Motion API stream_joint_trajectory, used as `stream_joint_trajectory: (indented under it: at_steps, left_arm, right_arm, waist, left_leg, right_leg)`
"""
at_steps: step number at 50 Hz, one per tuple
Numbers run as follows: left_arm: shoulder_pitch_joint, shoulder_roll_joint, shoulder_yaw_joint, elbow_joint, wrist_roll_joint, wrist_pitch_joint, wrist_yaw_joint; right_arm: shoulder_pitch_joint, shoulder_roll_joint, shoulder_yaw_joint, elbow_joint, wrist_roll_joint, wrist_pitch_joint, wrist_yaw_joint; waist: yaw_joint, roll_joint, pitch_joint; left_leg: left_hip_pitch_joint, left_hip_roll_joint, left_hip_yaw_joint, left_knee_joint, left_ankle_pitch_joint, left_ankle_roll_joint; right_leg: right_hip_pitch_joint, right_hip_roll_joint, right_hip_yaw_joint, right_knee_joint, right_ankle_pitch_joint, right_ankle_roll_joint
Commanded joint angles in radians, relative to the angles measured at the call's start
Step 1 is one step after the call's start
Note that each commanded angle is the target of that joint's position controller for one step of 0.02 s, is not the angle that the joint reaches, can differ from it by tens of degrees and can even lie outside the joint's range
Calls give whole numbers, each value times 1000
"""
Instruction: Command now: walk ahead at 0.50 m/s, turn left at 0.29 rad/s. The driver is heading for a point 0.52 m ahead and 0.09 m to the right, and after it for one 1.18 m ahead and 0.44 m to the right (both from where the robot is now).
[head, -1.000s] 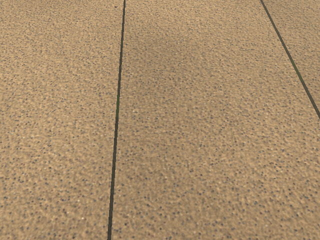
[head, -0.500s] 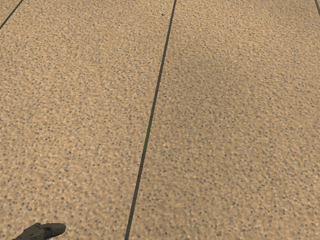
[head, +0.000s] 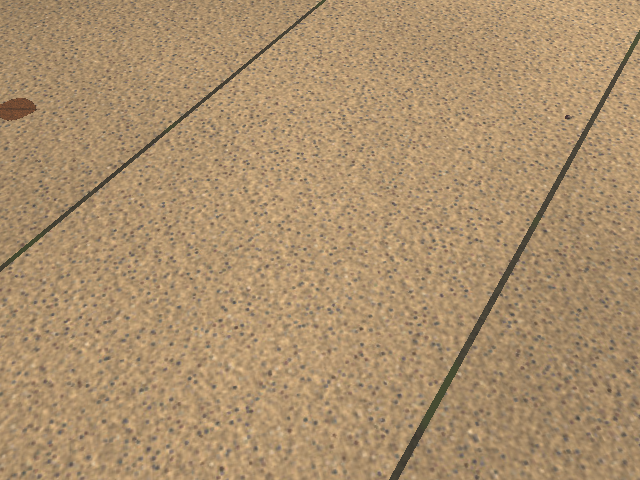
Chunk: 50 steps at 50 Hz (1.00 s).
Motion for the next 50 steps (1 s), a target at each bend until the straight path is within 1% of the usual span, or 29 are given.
stream_joint_trajectory:
  at_steps: [1,3,5,6,7,8,9,10,11,12,13,14,17,20,25,30,33,34,35,36,37,38,39,40,41,42,44,47,50]
  left_arm:
    - [-39,175,35,-51,-17,-7,3]
    - [-2,192,39,-26,-25,4,3]
    - [8,208,42,-7,-33,18,5]
    - [1,219,43,-2,-36,24,7]
    - [-13,218,40,3,-39,30,10]
    - [-3,189,27,3,-30,29,15]
    - [10,114,-2,-34,2,21,15]
    - [86,46,-28,-42,3,0,6]
    - [2,149,0,-42,-27,-13,-2]
    - [-65,163,4,-66,-46,-19,-5]
    - [-91,148,2,-62,-35,-19,1]
    - [-86,144,7,-56,-23,-10,2]
    - [-30,92,2,-33,-28,32,3]
    - [-97,80,4,-57,-22,46,9]
    - [-232,48,-10,-102,-13,34,-17]
    - [-346,45,-17,-179,-13,33,-49]
    - [-279,88,5,-197,-15,39,-60]
    - [-175,124,25,-179,-17,43,-57]
    - [-17,179,57,-144,-19,45,-44]
    - [101,275,83,-125,-21,57,-20]
    - [57,319,84,-155,-24,45,-24]
    - [73,228,61,-160,-18,40,-25]
    - [38,185,50,-160,-15,32,-21]
    - [-25,166,43,-170,-16,27,-21]
    - [-80,132,33,-183,-14,26,-17]
    - [-106,122,27,-201,0,27,-12]
    - [-114,134,31,-208,-3,25,-4]
    - [-84,173,43,-199,-11,27,15]
    - [-43,178,46,-187,-18,39,26]
  right_arm:
    - [-104,-12,11,-86,0,-28,19]
    - [-149,-23,10,-105,5,-31,26]
    - [-154,-46,2,-115,2,-32,30]
    - [-113,-66,-8,-107,-2,-33,30]
    - [-1,-95,-27,-73,-7,-32,26]
    - [154,-148,-54,-23,-9,-28,16]
    - [313,-238,-77,4,-21,-20,-2]
    - [308,-275,-72,4,-15,-23,1]
    - [279,-182,-48,2,-9,-30,6]
    - [219,-150,-36,3,-9,-36,7]
    - [156,-121,-27,4,-12,-41,8]
    - [112,-90,-19,3,-18,-46,11]
    - [73,-73,-20,26,-27,-76,10]
    - [93,-86,-27,62,-37,-90,-2]
    - [114,-114,-31,98,-29,-88,-19]
    - [183,-141,-43,150,-9,-53,-28]
    - [159,-180,-54,145,-5,-25,-44]
    - [149,-188,-55,141,-5,-15,-49]
    - [135,-184,-50,134,-2,-12,-55]
    - [176,-117,-24,112,-33,-26,-54]
    - [244,-13,13,65,-35,-63,-33]
    - [125,-116,-8,59,3,-101,-13]
    - [50,-131,-10,31,28,-119,-5]
    - [35,-114,-6,33,12,-126,-11]
    - [31,-126,-16,40,-15,-121,-19]
    - [49,-125,-20,41,-22,-109,-17]
    - [73,-102,-17,39,-31,-87,-18]
    - [-15,-64,-2,10,-36,-73,-22]
    - [-126,-41,10,-13,-28,-80,-12]
  waist:
    - [-6,-94,27]
    - [-1,-104,41]
    - [-22,-123,34]
    - [-56,-136,3]
    - [-129,-132,-67]
    - [-197,-116,-164]
    - [-238,45,-308]
    - [-169,225,-427]
    - [-202,117,-345]
    - [-185,95,-205]
    - [-152,30,-141]
    - [-120,39,-93]
    - [-65,45,-63]
    - [-74,17,-8]
    - [-122,0,34]
    - [-157,-8,65]
    - [-96,48,-18]
    - [-37,54,-80]
    - [51,26,-161]
    - [62,-151,-263]
    - [-35,-321,-393]
    - [45,-171,-390]
    - [39,-128,-252]
    - [-13,-25,-157]
    - [-47,-21,-110]
    - [-77,-47,-91]
    - [-101,-62,-77]
    - [-80,-73,-41]
    - [-30,-109,-37]
  left_leg:
    - [55,-12,58,-152,94,6]
    - [58,-20,68,-209,56,23]
    - [93,-41,86,-256,-21,51]
    - [174,-67,107,-283,-45,71]
    - [350,-100,136,-332,-7,98]
    - [599,-103,125,-323,24,125]
    - [940,126,-188,-304,16,213]
    - [1079,302,-629,-451,-123,343]
    - [1019,273,-582,-492,-192,309]
    - [886,244,-415,-508,-128,272]
    - [759,199,-309,-532,-54,245]
    - [659,169,-230,-568,11,231]
    - [525,151,-99,-663,87,230]
    - [524,147,4,-699,144,217]
    - [559,123,157,-726,168,167]
    - [760,182,209,-642,309,146]
    - [817,184,250,-445,781,109]
    - [796,169,264,-293,888,92]
    - [681,128,287,-69,817,56]
    - [406,59,286,258,299,11]
    - [3,-174,105,582,-486,-43]
    - [-108,-111,-56,618,-451,-13]
    - [-149,-68,-40,564,-366,11]
    - [-108,-23,-31,462,-297,15]
    - [-44,4,-25,372,-262,5]
    - [20,16,-28,345,-238,-5]
    - [59,18,-7,261,-219,-36]
    - [71,-6,23,57,-65,-76]
    - [159,-61,34,-179,146,-83]
  right_leg:
    - [-31,-250,114,-118,262,-165]
    - [29,-280,121,-102,292,-158]
    - [89,-305,118,-52,407,-144]
    - [101,-300,101,13,558,-130]
    - [77,-272,59,150,705,-106]
    - [-31,-225,19,343,694,-71]
    - [-332,-147,-12,700,332,-17]
    - [-586,1,123,959,-363,14]
    - [-694,-54,213,1044,-347,5]
    - [-735,-96,193,1030,-258,-8]
    - [-700,-135,183,975,-171,-7]
    - [-656,-159,189,926,-111,0]
    - [-565,-170,212,886,-18,24]
    - [-646,-155,251,776,111,43]
    - [-616,-121,179,487,352,28]
    - [-681,-99,120,364,246,-22]
    - [-534,-14,31,366,84,-77]
    - [-398,28,11,358,57,-104]
    - [-149,55,35,288,117,-146]
    - [157,-139,337,290,175,-218]
    - [449,-359,947,123,-23,-443]
    - [456,-340,920,49,-86,-390]
    - [340,-306,763,44,-44,-342]
    - [178,-262,653,38,62,-307]
    - [58,-227,572,26,172,-291]
    - [-27,-206,536,3,240,-290]
    - [-116,-186,484,-23,335,-297]
    - [-204,-135,397,-35,358,-267]
    - [-241,-84,361,-12,249,-211]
